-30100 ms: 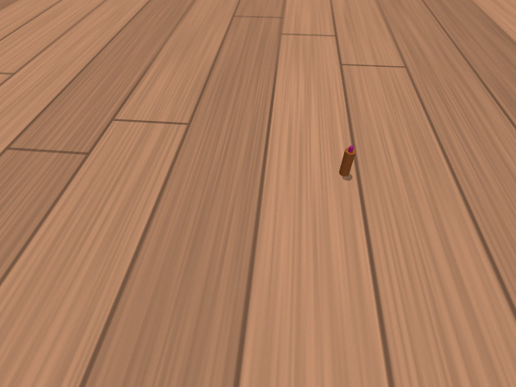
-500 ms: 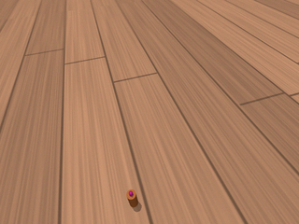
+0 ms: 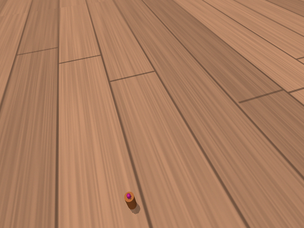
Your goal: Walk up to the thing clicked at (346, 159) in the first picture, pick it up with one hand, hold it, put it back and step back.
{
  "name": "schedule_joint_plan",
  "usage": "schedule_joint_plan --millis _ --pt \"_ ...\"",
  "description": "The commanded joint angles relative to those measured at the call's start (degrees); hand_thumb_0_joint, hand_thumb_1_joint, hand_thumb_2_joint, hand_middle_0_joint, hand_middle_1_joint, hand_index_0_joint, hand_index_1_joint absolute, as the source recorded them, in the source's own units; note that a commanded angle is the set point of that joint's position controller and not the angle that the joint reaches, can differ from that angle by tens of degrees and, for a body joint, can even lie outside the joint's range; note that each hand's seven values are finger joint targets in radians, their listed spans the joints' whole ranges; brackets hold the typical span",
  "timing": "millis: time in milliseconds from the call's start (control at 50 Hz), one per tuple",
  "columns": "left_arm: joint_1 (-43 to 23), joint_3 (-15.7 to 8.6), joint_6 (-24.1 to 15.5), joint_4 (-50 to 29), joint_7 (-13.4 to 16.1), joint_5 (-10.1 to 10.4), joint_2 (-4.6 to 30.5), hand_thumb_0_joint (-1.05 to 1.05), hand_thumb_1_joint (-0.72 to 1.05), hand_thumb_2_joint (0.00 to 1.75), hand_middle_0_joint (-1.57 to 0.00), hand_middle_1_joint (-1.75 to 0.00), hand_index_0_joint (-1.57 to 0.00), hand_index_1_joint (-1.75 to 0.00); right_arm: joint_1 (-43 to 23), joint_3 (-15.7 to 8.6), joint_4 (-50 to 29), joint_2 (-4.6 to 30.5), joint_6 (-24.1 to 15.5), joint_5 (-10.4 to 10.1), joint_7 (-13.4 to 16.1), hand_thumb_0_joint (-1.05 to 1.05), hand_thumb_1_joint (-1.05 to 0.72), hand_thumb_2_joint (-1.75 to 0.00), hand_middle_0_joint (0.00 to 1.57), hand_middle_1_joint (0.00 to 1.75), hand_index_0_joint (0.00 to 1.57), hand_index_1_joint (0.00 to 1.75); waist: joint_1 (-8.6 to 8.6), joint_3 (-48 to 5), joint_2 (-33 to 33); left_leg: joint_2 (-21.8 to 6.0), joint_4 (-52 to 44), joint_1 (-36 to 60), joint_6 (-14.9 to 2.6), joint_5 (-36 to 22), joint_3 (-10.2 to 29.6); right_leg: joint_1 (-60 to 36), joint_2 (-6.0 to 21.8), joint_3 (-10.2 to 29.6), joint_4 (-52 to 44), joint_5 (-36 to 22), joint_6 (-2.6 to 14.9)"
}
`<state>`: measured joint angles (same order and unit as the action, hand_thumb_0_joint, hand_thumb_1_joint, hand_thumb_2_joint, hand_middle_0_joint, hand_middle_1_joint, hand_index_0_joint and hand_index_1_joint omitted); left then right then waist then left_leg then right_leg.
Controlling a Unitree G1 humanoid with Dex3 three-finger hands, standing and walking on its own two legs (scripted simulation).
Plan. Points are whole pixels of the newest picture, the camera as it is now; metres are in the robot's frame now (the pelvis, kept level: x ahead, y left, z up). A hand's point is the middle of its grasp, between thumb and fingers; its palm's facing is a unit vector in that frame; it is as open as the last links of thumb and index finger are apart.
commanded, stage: stand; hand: left
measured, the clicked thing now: (130, 200) +0.37 +0.18 -0.68
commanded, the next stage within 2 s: step back in 0.80 s
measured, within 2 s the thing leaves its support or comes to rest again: neither
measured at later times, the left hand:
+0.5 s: hand out of the picture +0.09 +0.24 -0.15, palm faces -0.02 -0.94 -0.34, open 7.4 cm
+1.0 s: hand out of the picture +0.09 +0.28 -0.16, palm faces -0.05 -0.92 -0.39, open 7.4 cm
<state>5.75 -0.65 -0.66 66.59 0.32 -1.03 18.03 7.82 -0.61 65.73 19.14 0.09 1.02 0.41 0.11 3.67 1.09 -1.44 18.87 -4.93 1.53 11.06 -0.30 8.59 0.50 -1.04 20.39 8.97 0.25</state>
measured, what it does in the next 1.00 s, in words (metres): stands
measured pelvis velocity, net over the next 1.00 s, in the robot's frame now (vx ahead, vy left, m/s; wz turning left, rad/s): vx -0.02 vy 0.02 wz -0.04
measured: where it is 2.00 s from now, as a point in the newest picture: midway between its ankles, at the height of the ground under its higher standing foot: outside the picture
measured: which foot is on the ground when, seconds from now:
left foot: down 0.00-1.00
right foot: down 0.00-1.00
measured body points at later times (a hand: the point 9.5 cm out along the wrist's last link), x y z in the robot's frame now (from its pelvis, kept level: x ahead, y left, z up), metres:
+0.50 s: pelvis +0.01 +0.00 +0.00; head +0.02 -0.01 +0.45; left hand +0.09 +0.29 -0.13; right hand +0.07 -0.30 -0.14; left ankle -0.01 +0.14 -0.75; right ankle +0.03 -0.11 -0.75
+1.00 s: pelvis -0.02 +0.02 -0.01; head +0.04 +0.01 +0.44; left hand +0.09 +0.32 -0.14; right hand +0.05 -0.31 -0.14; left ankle -0.05 +0.14 -0.71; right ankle +0.03 -0.11 -0.75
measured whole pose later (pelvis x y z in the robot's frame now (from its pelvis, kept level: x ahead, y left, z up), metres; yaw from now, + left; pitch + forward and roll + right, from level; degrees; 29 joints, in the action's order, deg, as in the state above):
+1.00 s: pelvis -0.02 +0.02 -0.01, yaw -2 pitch -1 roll +1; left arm 3.9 -3.3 1.1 57.0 0.8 -1.4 20.8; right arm 5.0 -2.6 58.1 22.3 2.6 -0.1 -0.1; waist 0.1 8.8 -0.3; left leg 2.3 47.4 -18.4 -1.8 27.3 2.0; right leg 17.0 0.9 1.6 27.6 9.7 0.7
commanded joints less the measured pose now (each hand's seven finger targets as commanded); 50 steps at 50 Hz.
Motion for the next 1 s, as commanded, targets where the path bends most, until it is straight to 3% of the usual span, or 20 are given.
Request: schedule_joint_plan --millis 0,160,200,320,380,580,680,760,780,820,840,880,900,920,980 --pt "-2.48 -1.94 -1.16 -3.27 0.65 0.17 12.0 0.0 0.9 0.9 -0.2 -0.3 -0.2 -0.3 -1.52 -2.17 -3.41 11.13 -1.47 0.11 0.58 0.0 -0.9 -0.9 0.2 0.3 0.2 0.3 0.07 -4.5 -1.4 -5.5 -3.54 -1.35 -2.01 -4.16 4.06 -2.06 6.65 6.48 -3.83 -3.92 0.94" --pt "-3.05 -2.0 -1.17 -3.29 0.66 0.4 12.38 0.0 0.9 0.9 -0.2 -0.3 -0.2 -0.3 -1.77 -2.1 -3.42 11.06 -1.5 0.09 0.65 0.0 -0.9 -0.9 0.2 0.3 0.2 0.3 -0.19 -4.82 -2.01 -5.75 -3.69 -0.48 -1.83 -6.21 3.71 -2.43 6.59 6.31 -3.23 -7.32 0.97" --pt "-2.91 -1.96 -1.04 -3.41 0.61 0.44 12.22 0.0 0.9 0.9 -0.2 -0.3 -0.2 -0.3 -1.9 -2.07 -3.23 11.27 -1.5 -0.03 0.63 0.0 -0.9 -0.9 0.2 0.3 0.2 0.3 0.08 -3.86 -1.44 -5.67 -3.86 -0.94 -1.77 -4.37 3.74 -1.69 6.3 6.39 -3.88 -5.16 0.9" --pt "-2.89 -1.96 -1.29 -3.62 0.62 0.57 12.32 0.0 0.9 0.9 -0.2 -0.3 -0.2 -0.3 -1.94 -2.0 -3.31 11.34 -1.59 -0.05 0.64 0.0 -0.9 -0.9 0.2 0.3 0.2 0.3 -0.17 -5.83 -1.18 -6.16 -3.53 0.91 -1.8 -8.34 3.23 -3.17 6.72 6.56 -2.87 -12.05 0.97" --pt "-2.83 -1.95 -1.16 -3.45 0.69 0.49 12.36 0.0 0.9 0.9 -0.2 -0.3 -0.2 -0.3 -2.35 -2.07 -3.29 11.22 -1.45 -0.06 0.58 0.0 -0.9 -0.9 0.2 0.3 0.2 0.3 -0.02 -4.49 -1.84 -6.01 -4.01 0.31 -1.65 -6.35 3.22 -2.51 6.39 6.35 -3.23 -9.12 0.87" --pt "-2.99 -2.01 -1.23 -3.89 0.61 0.42 12.7 0.0 0.9 0.9 -0.2 -0.3 -0.2 -0.3 -2.63 -2.12 -3.74 11.56 -1.51 -0.09 0.44 0.0 -0.9 -0.9 0.2 0.3 0.2 0.3 -0.19 -4.91 -1.17 -6.3 -4.33 0.24 -1.83 -5.49 3.11 -2.64 6.48 6.68 -3.59 -8.46 1.05" --pt "-3.03 -1.99 -1.16 -4.07 0.48 0.6 13.05 0.0 0.9 0.9 -0.2 -0.3 -0.2 -0.3 -2.12 -2.0 -3.46 11.51 -1.5 -0.05 0.35 0.0 -0.9 -0.9 0.2 0.3 0.2 0.3 -0.07 -3.85 -1.32 -6.11 -4.63 -0.48 -1.7 -3.83 3.03 -1.92 6.29 7.19 -4.37 -5.08 1.11" --pt "-2.75 -1.9 -1.33 -4.34 0.54 0.43 13.08 0.0 0.9 0.9 -0.2 -0.3 -0.2 -0.3 -2.19 -2.15 -3.72 11.7 -1.52 -0.16 0.36 0.0 -0.9 -0.9 0.2 0.3 0.2 0.3 -0.22 -5.63 -1.49 -6.25 -4.0 0.75 -1.7 -6.13 2.97 -2.81 6.46 7.0 -3.6 -9.26 1.14" --pt "-1.62 -4.58 -0.7 -6.33 0.62 1.39 17.15 0.0 0.9 0.9 -0.2 -0.3 -0.2 -0.3 -4.49 -2.96 -5.18 14.44 -0.59 -0.25 0.21 0.0 -0.9 -0.9 0.2 0.3 0.2 0.3 0.44 1.06 -2.67 -4.92 2.95 -4.23 -3.14 -11.7 3.41 2.07 6.33 8.94 -0.08 -19.78 1.54" --pt "-0.37 -5.31 -0.36 -8.07 0.99 1.42 18.13 0.0 0.9 0.9 -0.2 -0.3 -0.2 -0.3 -2.23 -3.01 -6.54 12.8 0.04 -1.0 0.27 0.0 -0.9 -0.9 0.2 0.3 0.2 0.3 -0.18 -3.27 -5.29 -2.23 11.15 -4.47 -2.8 -9.67 0.77 0.94 9.75 11.6 -0.02 -25.19 5.59" --pt "-0.64 -5.83 -0.15 -9.14 1.04 1.41 18.94 0.0 0.9 0.9 -0.2 -0.3 -0.2 -0.3 -1.28 -3.16 -7.18 12.32 0.51 -1.14 0.28 0.0 -0.9 -0.9 0.2 0.3 0.2 0.3 -0.26 -4.8 -6.76 0.44 16.4 -6.29 -2.5 -4.94 0.07 0.47 12.3 14.13 -0.85 -25.33 8.52" --pt "-2.4 -6.11 0.12 -12.29 1.29 0.28 19.45 0.0 0.9 0.9 -0.2 -0.3 -0.2 -0.3 -0.19 -4.04 -8.82 12.24 1.72 -0.76 0.08 0.0 -0.9 -0.9 0.2 0.3 0.2 0.3 -0.16 -6.75 -11.56 4.23 30.02 -9.77 -3.16 18.56 1.2 2.41 18.47 19.84 -2.24 -22.96 14.58" --pt "-3.4 -6.31 0.15 -13.61 1.4 -0.43 19.17 0.0 0.9 0.9 -0.2 -0.3 -0.2 -0.3 1.0 -4.35 -9.34 12.22 2.17 -0.65 0.0 0.0 -0.9 -0.9 0.2 0.3 0.2 0.3 -0.58 -7.67 -10.95 3.8 34.97 -11.09 -3.72 21.28 4.34 2.81 18.89 18.55 -0.13 -23.45 15.75" --pt "-5.04 -6.15 0.34 -15.0 1.52 -0.62 18.31 0.0 0.9 0.9 -0.2 -0.3 -0.2 -0.3 2.7 -4.44 -9.92 12.21 2.31 -1.06 -0.08 0.0 -0.9 -0.9 0.2 0.3 0.2 0.3 -1.36 -8.58 -11.62 3.1 35.85 -11.92 -4.1 21.14 5.74 2.34 17.99 16.43 1.93 -25.24 15.55" --pt "-6.55 -5.58 1.24 -17.5 1.77 -0.97 17.07 0.0 0.9 0.9 -0.2 -0.3 -0.2 -0.3 5.26 -4.74 -11.05 12.8 1.95 -0.85 0.09 0.0 -0.9 -0.9 0.2 0.3 0.2 0.3 -1.6 -9.15 -11.43 2.1 27.67 -11.27 -3.65 15.96 3.41 2.93 14.97 14.02 5.67 -22.62 12.31"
